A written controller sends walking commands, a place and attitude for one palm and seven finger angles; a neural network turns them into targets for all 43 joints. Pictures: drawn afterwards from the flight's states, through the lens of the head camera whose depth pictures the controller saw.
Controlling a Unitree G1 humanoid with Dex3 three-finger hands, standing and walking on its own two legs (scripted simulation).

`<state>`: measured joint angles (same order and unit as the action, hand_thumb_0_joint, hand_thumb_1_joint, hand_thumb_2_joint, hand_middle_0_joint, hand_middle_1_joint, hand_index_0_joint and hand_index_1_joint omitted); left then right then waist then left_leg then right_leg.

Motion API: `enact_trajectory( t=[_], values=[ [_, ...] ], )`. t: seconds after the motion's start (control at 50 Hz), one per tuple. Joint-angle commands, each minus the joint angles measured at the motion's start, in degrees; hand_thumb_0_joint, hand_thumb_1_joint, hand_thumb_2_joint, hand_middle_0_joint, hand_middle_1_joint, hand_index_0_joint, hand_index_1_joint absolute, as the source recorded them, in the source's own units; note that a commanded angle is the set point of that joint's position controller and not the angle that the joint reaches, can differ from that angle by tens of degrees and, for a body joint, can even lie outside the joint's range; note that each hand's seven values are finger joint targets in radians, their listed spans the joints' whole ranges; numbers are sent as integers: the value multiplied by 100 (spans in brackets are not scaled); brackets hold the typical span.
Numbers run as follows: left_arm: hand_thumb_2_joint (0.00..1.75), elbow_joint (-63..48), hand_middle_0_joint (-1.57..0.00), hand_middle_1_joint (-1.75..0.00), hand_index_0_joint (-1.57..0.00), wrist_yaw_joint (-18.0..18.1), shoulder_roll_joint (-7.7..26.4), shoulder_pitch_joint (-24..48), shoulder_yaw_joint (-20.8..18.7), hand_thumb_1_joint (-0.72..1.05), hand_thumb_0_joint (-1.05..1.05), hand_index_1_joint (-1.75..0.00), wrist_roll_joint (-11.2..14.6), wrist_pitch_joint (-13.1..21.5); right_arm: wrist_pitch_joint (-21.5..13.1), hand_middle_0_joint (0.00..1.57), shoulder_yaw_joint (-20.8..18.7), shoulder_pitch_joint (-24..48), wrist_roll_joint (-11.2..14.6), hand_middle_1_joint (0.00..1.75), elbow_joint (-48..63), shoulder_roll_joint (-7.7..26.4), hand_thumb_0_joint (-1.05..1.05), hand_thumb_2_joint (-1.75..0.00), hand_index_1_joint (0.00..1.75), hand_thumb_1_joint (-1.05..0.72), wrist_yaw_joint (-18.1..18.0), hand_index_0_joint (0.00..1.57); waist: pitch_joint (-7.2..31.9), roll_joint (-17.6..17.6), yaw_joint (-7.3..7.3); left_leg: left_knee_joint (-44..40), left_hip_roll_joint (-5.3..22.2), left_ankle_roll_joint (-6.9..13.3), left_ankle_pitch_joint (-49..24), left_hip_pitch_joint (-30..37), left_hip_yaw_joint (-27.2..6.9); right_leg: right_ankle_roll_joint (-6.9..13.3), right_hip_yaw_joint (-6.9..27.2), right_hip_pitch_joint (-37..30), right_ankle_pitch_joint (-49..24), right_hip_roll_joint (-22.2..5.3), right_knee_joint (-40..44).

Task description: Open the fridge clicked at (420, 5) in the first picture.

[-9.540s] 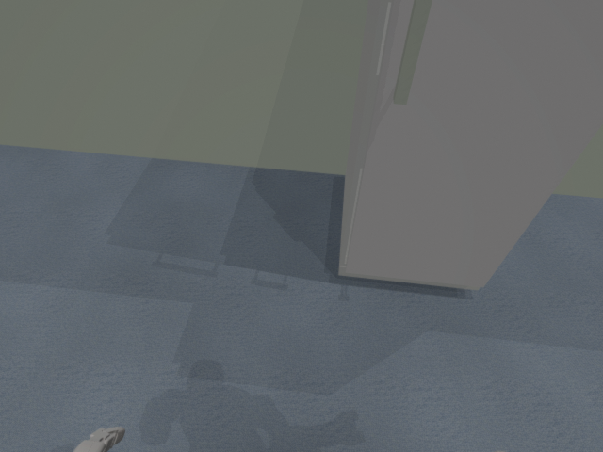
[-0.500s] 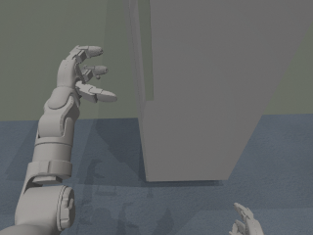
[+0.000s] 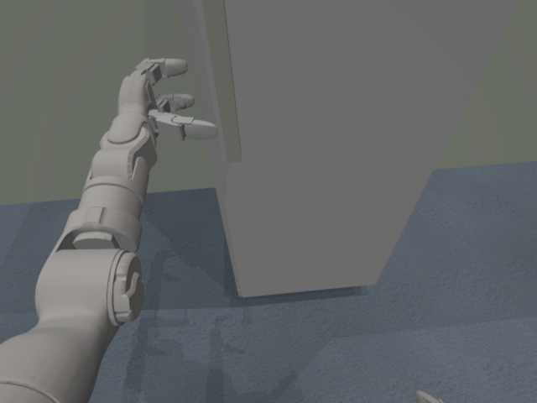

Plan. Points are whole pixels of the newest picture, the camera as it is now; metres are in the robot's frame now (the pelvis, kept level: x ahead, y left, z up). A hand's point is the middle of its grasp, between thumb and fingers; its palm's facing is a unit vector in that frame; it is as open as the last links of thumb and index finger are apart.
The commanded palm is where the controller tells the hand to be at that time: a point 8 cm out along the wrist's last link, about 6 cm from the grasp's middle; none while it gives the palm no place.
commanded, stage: move the hooked fingers beside the handle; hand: left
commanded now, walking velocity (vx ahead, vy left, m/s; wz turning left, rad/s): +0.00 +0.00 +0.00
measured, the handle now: (221, 49) +0.55 +0.07 +0.26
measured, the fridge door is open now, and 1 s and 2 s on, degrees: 0 0 0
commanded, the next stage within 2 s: none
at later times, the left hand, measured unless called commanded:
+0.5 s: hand (175, 105) +0.47 +0.13 +0.21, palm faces +0.06 -1.00 +0.00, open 14.0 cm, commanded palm +0.45 +0.18 +0.20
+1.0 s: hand (185, 108) +0.47 +0.12 +0.21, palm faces +0.06 -1.00 +0.00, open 14.0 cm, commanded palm +0.45 +0.17 +0.20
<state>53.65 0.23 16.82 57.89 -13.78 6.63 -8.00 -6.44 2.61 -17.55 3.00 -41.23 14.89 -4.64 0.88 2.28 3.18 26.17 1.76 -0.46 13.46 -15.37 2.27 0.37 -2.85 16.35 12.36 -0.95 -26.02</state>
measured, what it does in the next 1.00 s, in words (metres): stands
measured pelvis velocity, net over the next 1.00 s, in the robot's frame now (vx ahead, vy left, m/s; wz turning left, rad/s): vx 0.00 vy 0.00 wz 0.00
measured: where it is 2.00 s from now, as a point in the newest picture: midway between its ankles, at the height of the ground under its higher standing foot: outside the picture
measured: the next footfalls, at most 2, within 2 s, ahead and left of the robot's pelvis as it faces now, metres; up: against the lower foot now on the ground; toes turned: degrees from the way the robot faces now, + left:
none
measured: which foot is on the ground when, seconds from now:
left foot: down 0.00-1.00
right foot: down 0.00-1.00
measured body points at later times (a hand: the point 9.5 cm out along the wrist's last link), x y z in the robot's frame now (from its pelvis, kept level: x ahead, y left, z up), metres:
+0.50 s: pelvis +0.00 +0.01 +0.00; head +0.02 -0.01 +0.45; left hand +0.46 +0.19 +0.22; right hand +0.10 -0.25 -0.12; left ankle +0.00 +0.13 -0.74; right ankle +0.01 -0.11 -0.74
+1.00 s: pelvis +0.00 +0.00 +0.00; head +0.01 -0.01 +0.45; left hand +0.46 +0.17 +0.21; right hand +0.08 -0.25 -0.12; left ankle +0.00 +0.13 -0.74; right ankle +0.01 -0.11 -0.74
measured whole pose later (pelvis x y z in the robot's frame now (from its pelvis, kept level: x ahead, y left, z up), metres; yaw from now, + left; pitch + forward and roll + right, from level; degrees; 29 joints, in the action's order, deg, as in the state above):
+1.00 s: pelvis +0.00 +0.00 +0.00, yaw +0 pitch +3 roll +0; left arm 52.9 0.7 14.5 56.6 -12.6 7.0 -4.4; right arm -5.5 2.3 -19.0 2.7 -41.2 14.5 -4.0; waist 1.6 2.3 2.2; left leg 27.2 1.8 -0.4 13.9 -16.0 2.2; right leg 0.3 -2.8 16.9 12.7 -1.0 -26.7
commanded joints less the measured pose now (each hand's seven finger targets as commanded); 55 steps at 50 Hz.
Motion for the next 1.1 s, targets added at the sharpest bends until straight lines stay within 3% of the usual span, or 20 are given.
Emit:
enact_trajectory(
  t=[0.0, 0.02, 0.06, 0.08, 0.14, 0.2, 0.24, 0.28, 0.34, 0.38, 0.52, 0.54, 0.64, 0.74, 0.78, 0.88, 0.92, 1.0, 1.04, 1.08],
  values=[
    [30, -1444, -30, -120, -30, 98, 1112, 3375, -337, -50, 0, -120, 8, 863, -371, 20, -305, -184, -98, 30, 640, 675, 0, -90, 30, -90, 37, 20, 2356, -422, -3, -110, -168, 251, -1327, 749, -117, 64, 154, -767, -1629, 101, 115],
    [30, -1585, -30, -120, -30, 143, 1347, 3253, -553, -50, 0, -120, -28, 1031, -383, 20, -331, -205, -104, 30, 652, 663, 0, -90, 30, -90, 58, 20, 2566, -350, -99, -61, -163, 250, -1532, 821, -83, 75, 178, -921, -1862, 112, 49],
    [30, -1873, -30, -120, -30, 185, 1362, 3080, -548, -50, 0, -120, -92, 1271, -395, 20, -335, -216, -121, 30, 710, 658, 0, -90, 30, -90, 109, 20, 2793, -261, -155, -43, -158, 252, -1789, 891, -82, 83, 166, -1065, -2121, 131, -46],
    [30, -1844, -30, -120, -30, 181, 1172, 3032, -394, -50, 0, -120, -138, 1297, -404, 20, -335, -224, -124, 30, 687, 635, 0, -90, 30, -90, 139, 20, 2698, -276, -122, -30, -147, 248, -1869, 902, -51, 82, 140, -1011, -2225, 135, -67],
    [30, -1261, -30, -120, -30, 146, 1504, 2126, -739, -50, 0, -120, -230, 1079, -290, 20, -383, -261, -98, 30, 706, 711, 0, -90, 30, -90, 152, 20, 2295, -704, -272, -116, -133, 273, -1666, 497, 30, 71, 118, -1148, -2161, 122, 5],
    [30, -1106, -30, -120, -30, 16, 1371, 2038, -541, -50, 0, -120, -239, 735, -179, 20, -352, -180, -31, 30, 766, 732, 0, -90, 30, -90, 125, 20, 1691, -525, -182, -206, -129, 272, -1321, 303, 88, 66, 120, -846, -1856, 111, 137],
    [30, -1359, -30, -120, -30, -3, 1319, 2288, -482, -50, 0, -120, -197, 720, -166, 20, -376, -196, -23, 30, 823, 725, 0, -90, 30, -90, 102, 20, 1721, -482, -122, -194, -116, 283, -1294, 431, 64, 67, 106, -779, -1704, 117, 184],
    [30, -2024, -30, -120, -30, -27, 1331, 2610, -474, -50, 0, -120, -108, 861, -212, 20, -382, -114, -24, 30, 894, 689, 0, -90, 30, -90, 89, 20, 2124, -196, -133, -135, -128, 288, -1428, 706, 42, 91, 165, -859, -1803, 143, 147],
    [30, -2719, -30, -120, -30, -72, 828, 3159, 17, -50, 0, -120, 19, 1121, -332, 20, -374, -68, -25, 30, 878, 613, 0, -90, 30, -90, 62, 20, 2343, 132, 37, -51, -92, 272, -1570, 1130, -15, 89, 144, -715, -1813, 163, 135],
    [30, -2638, -30, -120, -30, -73, 819, 3157, 60, -50, 0, -120, 18, 1109, -380, 20, -370, -76, -32, 30, 765, 641, 0, -90, 30, -90, 48, 20, 2357, 45, 74, -48, -83, 249, -1520, 1217, -99, 88, 108, -591, -1712, 192, 133],
    [30, -1335, -30, -120, -30, 105, 254, 2611, 253, -50, 0, -120, 25, 455, -308, 20, -311, -13, -42, 30, 603, 640, 0, -90, 30, -90, 88, 20, 1708, -277, 16, -131, -125, 201, -1176, 754, -172, 95, 0, -250, -1305, 145, 145],
    [30, -1206, -30, -120, -30, 169, 498, 2464, 8, -50, 0, -120, 22, 451, -271, 20, -317, -58, -59, 30, 604, 681, 0, -90, 30, -90, 95, 20, 1776, -514, -53, -151, -128, 203, -1233, 697, -195, 97, -17, -390, -1329, 144, 146],
    [30, -1410, -30, -120, -30, 417, 978, 2564, -445, -50, 0, -120, -67, 762, -182, 20, -290, 8, -117, 30, 760, 637, 0, -90, 30, -90, 124, 20, 1928, -866, -197, -123, -124, 241, -1331, 500, -116, 67, 73, -712, -1561, 108, 61],
    [30, -2138, -30, -120, -30, 493, 1375, 2958, -512, -50, 0, -120, -356, 1209, -180, 20, -301, 75, -128, 30, 882, 562, 0, -90, 30, -90, 110, 20, 2400, -401, -235, -54, -125, 260, -1512, 703, -44, 77, 176, -1007, -1867, 88, -20],
    [30, -2000, -30, -120, -30, 367, 896, 3111, -42, -50, 0, -120, -368, 1151, -193, 20, -281, 135, -93, 30, 854, 539, 0, -90, 30, -90, 98, 20, 2151, -133, -67, -86, -116, 240, -1349, 765, -39, 92, 157, -754, -1724, 101, 39],
    [30, -1340, -30, -120, -30, 8, 351, 2830, 284, -50, 0, -120, -35, 726, -213, 20, -294, 27, -27, 30, 735, 620, 0, -90, 30, -90, 32, 20, 1824, -338, 60, -155, -117, 227, -1030, 731, -114, 99, 65, -479, -1366, 145, 189],
    [30, -1140, -30, -120, -30, -30, 482, 2705, 53, -50, 0, -120, 116, 594, -218, 20, -315, -50, -32, 30, 694, 670, 0, -90, 30, -90, 14, 20, 1782, -689, 31, -152, -121, 252, -974, 604, -121, 74, 69, -490, -1331, 147, 231],
    [30, -1244, -30, -120, -30, 146, 628, 3108, 0, -50, 0, -120, 7, 784, -260, 20, -289, -101, -73, 30, 638, 629, 0, -90, 30, -90, 50, 20, 1712, -365, 60, -122, -155, 252, -853, 527, -140, 65, 101, -350, -1096, 116, 223],
    [30, -1476, -30, -120, -30, 308, 965, 3108, -232, -50, 0, -120, -89, 1026, -277, 20, -315, -147, -111, 30, 663, 645, 0, -90, 30, -90, 71, 20, 1996, -523, -29, -98, -149, 268, -967, 527, -152, 57, 112, -565, -1181, 117, 163],
    [30, -1631, -30, -120, -30, 380, 1047, 3382, -261, -50, 0, -120, -148, 1211, -317, 20, -320, -146, -131, 30, 654, 625, 0, -90, 30, -90, 84, 20, 2179, -424, 13, -70, -165, 273, -1001, 571, -127, 48, 155, -642, -1314, 119, 118]
  ],
)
